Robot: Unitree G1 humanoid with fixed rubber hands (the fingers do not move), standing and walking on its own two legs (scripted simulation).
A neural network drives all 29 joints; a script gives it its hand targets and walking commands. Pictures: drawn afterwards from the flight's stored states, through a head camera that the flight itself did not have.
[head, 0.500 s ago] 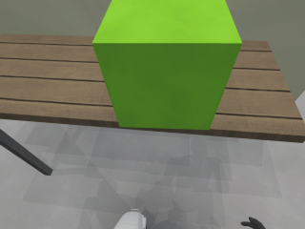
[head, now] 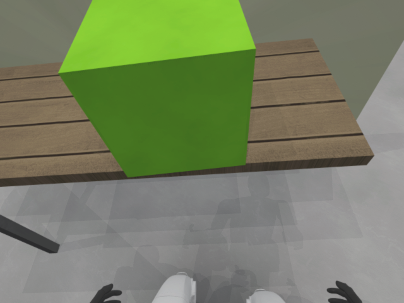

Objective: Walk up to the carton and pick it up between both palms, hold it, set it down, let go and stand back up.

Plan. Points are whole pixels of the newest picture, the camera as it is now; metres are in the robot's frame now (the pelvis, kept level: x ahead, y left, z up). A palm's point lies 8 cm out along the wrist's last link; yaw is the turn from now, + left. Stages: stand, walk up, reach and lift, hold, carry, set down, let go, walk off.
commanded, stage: walk up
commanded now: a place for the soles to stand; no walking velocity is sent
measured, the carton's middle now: (174, 84) +0.50 +0.09 +0.15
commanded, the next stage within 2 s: none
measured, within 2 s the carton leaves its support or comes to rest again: neither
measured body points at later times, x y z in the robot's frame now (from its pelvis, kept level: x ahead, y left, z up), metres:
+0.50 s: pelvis -0.02 +0.00 +0.03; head -0.02 +0.00 +0.48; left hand +0.05 +0.24 -0.10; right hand +0.08 -0.24 -0.09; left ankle -0.02 +0.12 -0.70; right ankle +0.02 -0.11 -0.70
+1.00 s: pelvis +0.01 +0.03 +0.03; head +0.02 +0.03 +0.48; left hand +0.04 +0.29 -0.10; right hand +0.05 -0.23 -0.11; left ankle -0.02 +0.12 -0.70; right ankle +0.02 -0.11 -0.70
